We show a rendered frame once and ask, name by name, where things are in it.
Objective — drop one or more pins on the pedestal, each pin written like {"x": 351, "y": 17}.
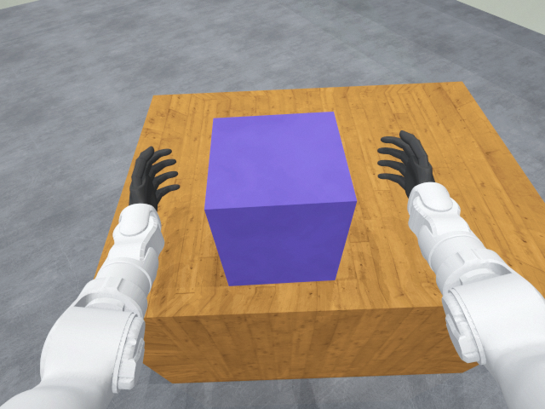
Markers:
{"x": 383, "y": 315}

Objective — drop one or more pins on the right robot upper arm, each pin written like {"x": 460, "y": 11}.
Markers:
{"x": 500, "y": 323}

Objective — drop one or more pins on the carton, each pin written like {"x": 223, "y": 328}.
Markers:
{"x": 279, "y": 197}

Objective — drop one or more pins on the robot left forearm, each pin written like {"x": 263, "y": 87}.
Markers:
{"x": 126, "y": 277}

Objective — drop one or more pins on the left robot upper arm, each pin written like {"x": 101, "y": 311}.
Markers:
{"x": 94, "y": 353}

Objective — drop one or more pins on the robot right forearm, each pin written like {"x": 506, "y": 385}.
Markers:
{"x": 451, "y": 249}

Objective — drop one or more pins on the left robot hand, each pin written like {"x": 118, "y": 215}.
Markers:
{"x": 144, "y": 185}

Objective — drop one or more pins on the right robot hand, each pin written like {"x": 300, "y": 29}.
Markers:
{"x": 415, "y": 167}

